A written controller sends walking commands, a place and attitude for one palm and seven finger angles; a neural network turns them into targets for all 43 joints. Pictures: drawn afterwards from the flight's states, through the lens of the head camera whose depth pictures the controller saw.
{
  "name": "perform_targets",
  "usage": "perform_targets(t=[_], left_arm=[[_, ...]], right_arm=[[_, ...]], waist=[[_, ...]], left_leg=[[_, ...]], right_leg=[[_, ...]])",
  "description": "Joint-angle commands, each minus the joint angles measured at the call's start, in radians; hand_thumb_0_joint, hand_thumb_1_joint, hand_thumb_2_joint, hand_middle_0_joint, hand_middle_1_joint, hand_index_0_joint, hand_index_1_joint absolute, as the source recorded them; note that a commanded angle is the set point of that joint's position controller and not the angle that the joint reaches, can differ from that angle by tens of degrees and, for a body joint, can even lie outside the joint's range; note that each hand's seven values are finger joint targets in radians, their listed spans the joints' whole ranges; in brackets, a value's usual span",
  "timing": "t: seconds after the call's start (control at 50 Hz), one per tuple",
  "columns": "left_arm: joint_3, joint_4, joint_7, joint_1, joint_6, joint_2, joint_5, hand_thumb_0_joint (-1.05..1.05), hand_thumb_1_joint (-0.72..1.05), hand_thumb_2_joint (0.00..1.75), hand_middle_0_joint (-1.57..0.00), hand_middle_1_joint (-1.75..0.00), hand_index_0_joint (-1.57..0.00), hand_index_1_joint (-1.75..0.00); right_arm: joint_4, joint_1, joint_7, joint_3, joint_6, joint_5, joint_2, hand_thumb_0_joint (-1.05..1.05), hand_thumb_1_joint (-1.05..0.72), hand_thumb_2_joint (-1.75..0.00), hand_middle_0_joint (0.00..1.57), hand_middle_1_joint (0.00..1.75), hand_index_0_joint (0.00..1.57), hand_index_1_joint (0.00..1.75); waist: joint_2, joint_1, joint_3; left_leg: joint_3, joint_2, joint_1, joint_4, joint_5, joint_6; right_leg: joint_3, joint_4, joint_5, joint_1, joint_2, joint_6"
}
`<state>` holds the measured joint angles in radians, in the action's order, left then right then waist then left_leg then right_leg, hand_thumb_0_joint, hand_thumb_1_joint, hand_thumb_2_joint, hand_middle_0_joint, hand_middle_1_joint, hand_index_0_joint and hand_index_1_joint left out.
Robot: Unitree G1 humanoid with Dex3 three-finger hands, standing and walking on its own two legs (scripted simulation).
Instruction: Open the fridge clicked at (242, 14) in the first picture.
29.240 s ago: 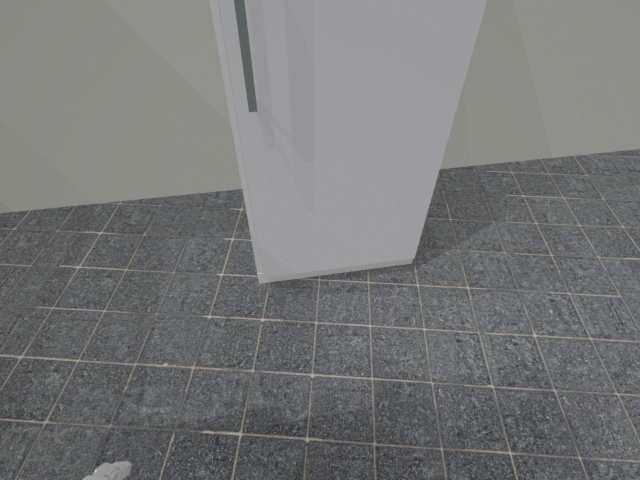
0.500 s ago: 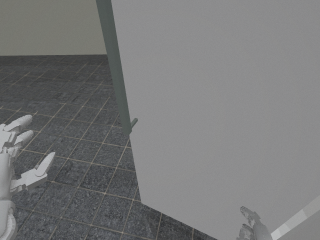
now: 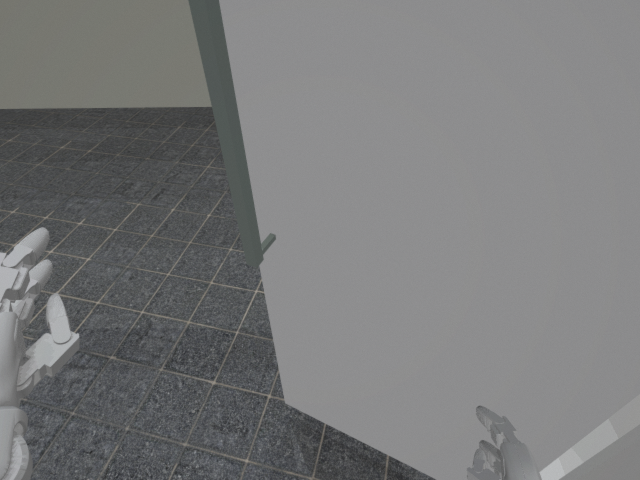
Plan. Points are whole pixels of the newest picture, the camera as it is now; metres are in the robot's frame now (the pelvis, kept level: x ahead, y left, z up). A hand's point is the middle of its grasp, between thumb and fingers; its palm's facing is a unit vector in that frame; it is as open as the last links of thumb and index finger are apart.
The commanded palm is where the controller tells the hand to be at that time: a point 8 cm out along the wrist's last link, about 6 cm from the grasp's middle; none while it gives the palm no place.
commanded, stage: step back with the hand held close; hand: left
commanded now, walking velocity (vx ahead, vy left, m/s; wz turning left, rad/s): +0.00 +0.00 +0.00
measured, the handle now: (240, 122) +0.44 +0.17 +0.25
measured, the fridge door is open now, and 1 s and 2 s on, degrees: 64 64 64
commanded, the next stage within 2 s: stop stepping back and stand still in 1.26 s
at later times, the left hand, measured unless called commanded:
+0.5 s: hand (48, 350) +0.17 +0.29 +0.16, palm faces +0.36 -0.79 -0.49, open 7.4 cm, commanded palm +0.11 +0.32 +0.17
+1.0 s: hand out of the picture +0.09 +0.31 +0.18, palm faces +0.47 -0.75 -0.46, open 7.5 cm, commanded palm +0.02 +0.34 +0.17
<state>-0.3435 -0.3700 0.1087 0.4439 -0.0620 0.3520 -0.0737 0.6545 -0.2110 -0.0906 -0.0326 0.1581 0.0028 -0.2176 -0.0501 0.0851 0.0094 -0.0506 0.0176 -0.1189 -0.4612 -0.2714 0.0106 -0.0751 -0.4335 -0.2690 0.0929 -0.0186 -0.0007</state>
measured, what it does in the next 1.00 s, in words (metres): walks backwards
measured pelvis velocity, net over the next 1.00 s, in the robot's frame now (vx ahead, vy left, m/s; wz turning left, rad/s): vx -0.11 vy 0.03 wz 0.04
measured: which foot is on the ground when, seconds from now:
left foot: down 0.00-1.00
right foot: down 0.00-0.86, up 0.88-1.00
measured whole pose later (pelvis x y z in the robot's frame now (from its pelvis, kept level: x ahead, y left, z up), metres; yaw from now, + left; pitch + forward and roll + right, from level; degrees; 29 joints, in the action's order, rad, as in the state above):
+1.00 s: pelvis -0.11 +0.03 -0.01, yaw +2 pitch +1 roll -5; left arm -0.48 -0.52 0.14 0.49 -0.26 0.45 -0.02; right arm 0.59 -0.26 -0.07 -0.01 0.13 0.01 -0.19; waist -0.02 0.00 0.01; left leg 0.01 0.02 -0.44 -0.55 -0.12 0.06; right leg -0.03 -0.79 -0.41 0.29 0.07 0.02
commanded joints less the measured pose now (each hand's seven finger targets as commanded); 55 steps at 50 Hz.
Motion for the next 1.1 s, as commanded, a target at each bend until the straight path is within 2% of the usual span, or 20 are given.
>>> perform_targets(t=[0.0, 0.06, 0.08, 0.12, 0.16, 0.26, 0.34, 0.44, 0.5, 0.58, 0.62, 0.68, 0.72, 0.78, 0.84, 0.86, 0.96, 1.0, 1.04, 1.08], left_arm=[[-0.123, -0.200, 0.018, -0.097, -0.068, 0.199, -0.004, 0.00, 0.90, 0.90, -0.20, -0.30, -0.20, -0.30], [-0.087, -0.274, 0.015, -0.162, -0.077, 0.185, 0.002, 0.00, 0.90, 0.90, -0.20, -0.30, -0.20, -0.30], [-0.222, -0.325, 0.029, -0.299, -0.125, 0.309, 0.003, 0.00, 0.90, 0.90, -0.20, -0.30, -0.20, -0.30], [-0.130, -0.167, 0.019, -0.111, -0.125, 0.191, 0.017, 0.00, 0.90, 0.90, -0.20, -0.30, -0.20, -0.30], [-0.122, -0.185, 0.019, -0.088, -0.133, 0.184, 0.025, 0.00, 0.90, 0.90, -0.20, -0.30, -0.20, -0.30], [-0.174, -0.283, 0.037, 0.054, -0.155, 0.218, 0.023, 0.00, 0.90, 0.90, -0.20, -0.30, -0.20, -0.30], [-0.236, -0.389, 0.048, 0.082, -0.172, 0.276, 0.021, 0.00, 0.90, 0.90, -0.20, -0.30, -0.20, -0.30], [-0.234, -0.392, 0.048, 0.099, -0.185, 0.250, 0.020, 0.00, 0.90, 0.90, -0.20, -0.30, -0.20, -0.30], [-0.215, -0.336, 0.048, 0.078, -0.188, 0.220, 0.023, 0.00, 0.90, 0.90, -0.20, -0.30, -0.20, -0.30], [-0.193, -0.286, 0.046, 0.032, -0.192, 0.198, 0.031, 0.00, 0.90, 0.90, -0.20, -0.30, -0.20, -0.30], [-0.180, -0.281, 0.045, 0.003, -0.196, 0.193, 0.037, 0.00, 0.90, 0.90, -0.20, -0.30, -0.20, -0.30], [-0.163, -0.306, 0.049, -0.042, -0.204, 0.208, 0.039, 0.00, 0.90, 0.90, -0.20, -0.30, -0.20, -0.30], [-0.157, -0.330, 0.059, -0.069, -0.211, 0.224, 0.042, 0.00, 0.90, 0.90, -0.20, -0.30, -0.20, -0.30], [-0.174, -0.383, 0.071, -0.086, -0.223, 0.246, 0.044, 0.00, 0.90, 0.90, -0.20, -0.30, -0.20, -0.30], [-0.241, -0.401, 0.068, -0.043, -0.248, 0.261, 0.063, 0.00, 0.90, 0.90, -0.20, -0.30, -0.20, -0.30], [-0.262, -0.400, 0.063, -0.041, -0.253, 0.272, 0.068, 0.00, 0.90, 0.90, -0.20, -0.30, -0.20, -0.30], [-0.218, -0.343, 0.037, 0.091, -0.262, 0.212, 0.035, 0.00, 0.90, 0.90, -0.20, -0.30, -0.20, -0.30], [-0.187, -0.344, 0.032, 0.091, -0.254, 0.201, 0.019, 0.00, 0.90, 0.90, -0.20, -0.30, -0.20, -0.30], [-0.175, -0.336, 0.032, 0.067, -0.255, 0.205, 0.016, 0.00, 0.90, 0.90, -0.20, -0.30, -0.20, -0.30], [-0.177, -0.356, 0.028, -0.004, -0.261, 0.245, 0.015, 0.00, 0.90, 0.90, -0.20, -0.30, -0.20, -0.30]], right_arm=[[-0.166, 0.136, -0.009, 0.050, 0.053, -0.004, -0.109, 0.00, -0.90, -0.90, 0.20, 0.30, 0.20, 0.30], [-0.171, 0.140, -0.005, 0.048, 0.059, -0.001, -0.111, 0.00, -0.90, -0.90, 0.20, 0.30, 0.20, 0.30], [-0.204, 0.144, -0.003, 0.043, 0.035, -0.014, -0.119, 0.00, -0.90, -0.90, 0.20, 0.30, 0.20, 0.30], [-0.174, 0.119, 0.002, 0.045, 0.002, -0.002, -0.101, 0.00, -0.90, -0.90, 0.20, 0.30, 0.20, 0.30], [-0.188, 0.113, 0.006, 0.052, -0.021, -0.004, -0.108, 0.00, -0.90, -0.90, 0.20, 0.30, 0.20, 0.30], [-0.243, 0.119, 0.004, 0.063, -0.060, -0.010, -0.115, 0.00, -0.90, -0.90, 0.20, 0.30, 0.20, 0.30], [-0.275, 0.131, -0.002, 0.066, -0.074, -0.011, -0.114, 0.00, -0.90, -0.90, 0.20, 0.30, 0.20, 0.30], [-0.276, 0.105, -0.005, 0.069, -0.052, -0.002, -0.121, 0.00, -0.90, -0.90, 0.20, 0.30, 0.20, 0.30], [-0.262, 0.081, -0.002, 0.068, -0.035, -0.004, -0.128, 0.00, -0.90, -0.90, 0.20, 0.30, 0.20, 0.30], [-0.254, 0.069, -0.002, 0.068, -0.025, -0.010, -0.133, 0.00, -0.90, -0.90, 0.20, 0.30, 0.20, 0.30], [-0.251, 0.065, -0.001, 0.072, -0.023, -0.011, -0.131, 0.00, -0.90, -0.90, 0.20, 0.30, 0.20, 0.30], [-0.237, 0.063, 0.004, 0.068, -0.020, -0.005, -0.117, 0.00, -0.90, -0.90, 0.20, 0.30, 0.20, 0.30], [-0.215, 0.062, 0.007, 0.061, -0.019, -0.001, -0.109, 0.00, -0.90, -0.90, 0.20, 0.30, 0.20, 0.30], [-0.224, 0.080, 0.000, 0.053, -0.013, 0.001, -0.116, 0.00, -0.90, -0.90, 0.20, 0.30, 0.20, 0.30], [-0.251, 0.105, -0.013, 0.068, 0.010, 0.001, -0.142, 0.00, -0.90, -0.90, 0.20, 0.30, 0.20, 0.30], [-0.246, 0.094, -0.010, 0.075, 0.016, 0.007, -0.133, 0.00, -0.90, -0.90, 0.20, 0.30, 0.20, 0.30], [-0.222, 0.062, 0.019, 0.088, 0.042, 0.002, -0.117, 0.00, -0.90, -0.90, 0.20, 0.30, 0.20, 0.30], [-0.195, 0.069, 0.023, 0.085, 0.047, 0.001, -0.125, 0.00, -0.90, -0.90, 0.20, 0.30, 0.20, 0.30], [-0.165, 0.055, 0.025, 0.082, 0.042, 0.009, -0.127, 0.00, -0.90, -0.90, 0.20, 0.30, 0.20, 0.30], [-0.149, 0.061, 0.024, 0.079, 0.028, 0.006, -0.125, 0.00, -0.90, -0.90, 0.20, 0.30, 0.20, 0.30]], waist=[[0.003, -0.007, -0.046], [-0.026, -0.011, -0.085], [0.009, -0.044, 0.039], [0.141, -0.057, 0.024], [0.125, -0.060, -0.039], [0.018, -0.054, -0.192], [-0.033, -0.047, -0.222], [-0.139, -0.044, -0.166], [-0.133, -0.055, -0.117], [-0.023, -0.072, -0.083], [0.050, -0.077, -0.056], [0.144, -0.083, -0.043], [0.170, -0.085, -0.036], [0.048, -0.090, -0.048], [-0.302, -0.064, -0.074], [-0.270, -0.063, -0.088], [-0.134, -0.066, -0.098], [-0.147, -0.067, -0.123], [-0.161, -0.065, -0.156], [-0.070, -0.055, -0.227]], left_leg=[[0.037, 0.015, 0.012, 0.069, 0.205, 0.021], [0.040, 0.011, 0.026, 0.063, 0.241, 0.024], [0.045, 0.035, -0.056, 0.016, 0.150, 0.040], [0.047, 0.027, -0.058, -0.045, 0.113, 0.037], [0.049, 0.035, -0.068, -0.059, 0.164, 0.029], [0.080, 0.085, -0.054, -0.002, 0.387, 0.035], [0.129, 0.117, -0.100, 0.025, 0.470, 0.045], [0.169, 0.163, -0.208, 0.103, 0.380, 0.063], [0.167, 0.188, -0.306, 0.124, 0.197, 0.080], [0.161, 0.145, -0.426, 0.104, -0.090, 0.075], [0.140, 0.100, -0.434, 0.061, -0.234, 0.065], [0.105, 0.033, -0.315, -0.092, -0.229, 0.037], [0.084, 0.007, -0.205, -0.208, -0.180, 0.021], [0.142, 0.039, -0.206, -0.053, -0.172, 0.038], [0.424, 0.256, -0.591, 0.346, -0.518, 0.130], [0.427, 0.286, -0.633, 0.372, -0.524, 0.146], [0.309, 0.209, -0.316, 0.262, -0.208, 0.109], [0.297, 0.200, -0.199, 0.264, -0.157, 0.075], [0.260, 0.181, -0.088, 0.168, 0.153, 0.044], [0.180, 0.160, 0.077, 0.034, 0.499, 0.022]], right_leg=[[0.039, 0.082, 0.171, 0.042, -0.019, -0.012], [0.040, 0.072, 0.213, 0.018, -0.026, -0.013], [0.174, 0.144, 0.262, 0.127, -0.083, -0.014], [0.199, 0.154, 0.292, 0.155, -0.138, -0.023], [0.187, 0.107, 0.381, 0.110, -0.166, -0.037], [0.115, -0.023, 0.426, 0.027, -0.113, -0.011], [0.090, -0.094, 0.411, 0.000, -0.067, -0.002], [0.062, -0.172, 0.182, 0.013, -0.016, 0.007], [0.066, -0.182, 0.114, -0.003, -0.010, 0.011], [0.127, -0.150, 0.203, -0.030, -0.035, 0.002], [0.184, -0.074, 0.111, 0.041, -0.059, -0.012], [0.300, 0.099, -0.126, 0.233, -0.155, -0.066], [0.313, 0.157, -0.222, 0.367, -0.210, -0.096], [0.204, 0.059, -0.182, 0.356, -0.135, -0.056], [0.061, -0.415, -0.061, -0.019, 0.067, 0.025], [0.069, -0.525, -0.074, -0.058, 0.076, 0.025], [0.032, -0.261, -0.203, 0.111, 0.085, 0.006], [0.024, -0.083, -0.212, 0.128, 0.088, -0.001], [0.056, 0.135, -0.049, 0.104, 0.047, -0.010], [0.107, 0.180, 0.182, 0.144, -0.001, 0.001]])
